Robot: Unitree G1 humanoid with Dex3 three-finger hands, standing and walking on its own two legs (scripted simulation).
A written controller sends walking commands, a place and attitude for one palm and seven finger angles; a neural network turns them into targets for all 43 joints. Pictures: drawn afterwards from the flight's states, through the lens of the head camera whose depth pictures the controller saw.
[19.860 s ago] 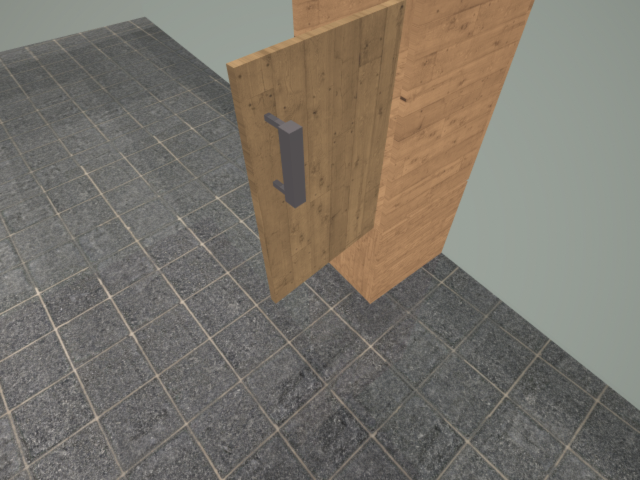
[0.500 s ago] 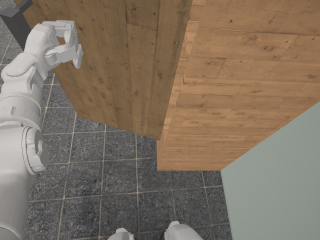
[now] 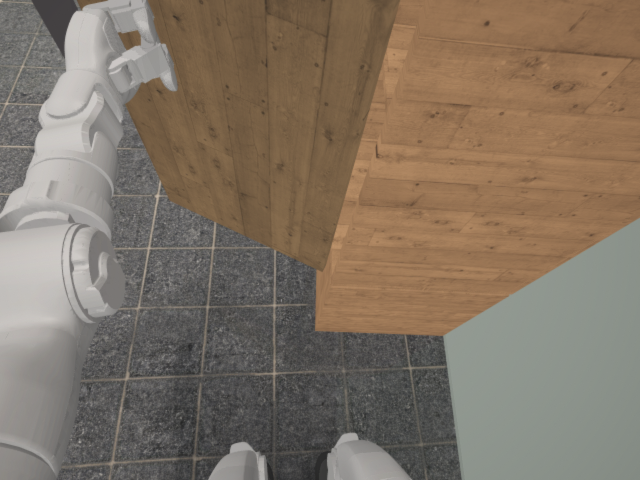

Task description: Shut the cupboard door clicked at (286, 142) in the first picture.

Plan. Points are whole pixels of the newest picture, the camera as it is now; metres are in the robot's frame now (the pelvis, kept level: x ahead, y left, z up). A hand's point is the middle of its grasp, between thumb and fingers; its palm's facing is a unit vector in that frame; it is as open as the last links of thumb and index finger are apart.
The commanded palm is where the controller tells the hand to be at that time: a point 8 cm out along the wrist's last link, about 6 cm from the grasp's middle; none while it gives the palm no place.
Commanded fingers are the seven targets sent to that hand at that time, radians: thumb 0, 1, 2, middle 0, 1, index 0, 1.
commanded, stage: pull the fist back off the door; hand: left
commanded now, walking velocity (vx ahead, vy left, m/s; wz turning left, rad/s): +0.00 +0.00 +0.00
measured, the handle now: (88, 28) +0.62 +0.20 +0.14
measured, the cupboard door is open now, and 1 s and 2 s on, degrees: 66 66 66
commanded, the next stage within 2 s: draw the hand back to the body in 0.76 s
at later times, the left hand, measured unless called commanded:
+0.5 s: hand (178, 97) +0.51 +0.10 +0.14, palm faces +0.01 -1.00 +0.01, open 3.1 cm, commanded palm +0.48 +0.15 +0.14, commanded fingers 0.00 0.90 0.90 -1.30 -1.50 -1.30 -1.50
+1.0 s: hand (168, 123) +0.47 +0.11 +0.15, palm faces +0.00 -1.00 +0.01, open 3.1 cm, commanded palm +0.41 +0.16 +0.15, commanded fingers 0.00 0.90 0.90 -1.30 -1.50 -1.30 -1.50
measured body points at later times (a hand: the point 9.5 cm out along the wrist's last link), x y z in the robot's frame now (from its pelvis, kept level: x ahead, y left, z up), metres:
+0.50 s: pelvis +0.01 -0.01 +0.02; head +0.08 -0.02 +0.47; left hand +0.51 +0.15 +0.14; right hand -0.04 -0.27 -0.10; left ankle -0.01 +0.08 -0.69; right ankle -0.01 -0.10 -0.69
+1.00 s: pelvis +0.00 -0.02 +0.03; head +0.05 -0.02 +0.47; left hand +0.46 +0.16 +0.15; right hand +0.05 -0.27 -0.09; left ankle -0.01 +0.08 -0.69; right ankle -0.01 -0.10 -0.69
